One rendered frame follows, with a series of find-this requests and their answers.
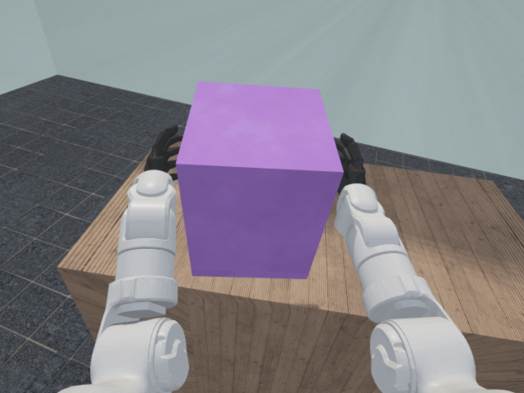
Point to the pedestal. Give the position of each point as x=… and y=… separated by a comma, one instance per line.
x=282, y=335

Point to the left robot hand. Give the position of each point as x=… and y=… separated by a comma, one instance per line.
x=160, y=151

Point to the carton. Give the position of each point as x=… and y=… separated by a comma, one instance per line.
x=258, y=171

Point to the left robot forearm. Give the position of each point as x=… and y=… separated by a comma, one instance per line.
x=144, y=285

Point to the right robot hand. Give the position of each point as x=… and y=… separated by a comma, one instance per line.
x=351, y=161

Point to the right robot upper arm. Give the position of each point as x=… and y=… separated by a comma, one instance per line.
x=422, y=355

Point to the right robot forearm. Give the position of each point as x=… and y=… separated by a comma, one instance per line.
x=392, y=289

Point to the left robot upper arm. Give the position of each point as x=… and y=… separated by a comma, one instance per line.
x=144, y=356

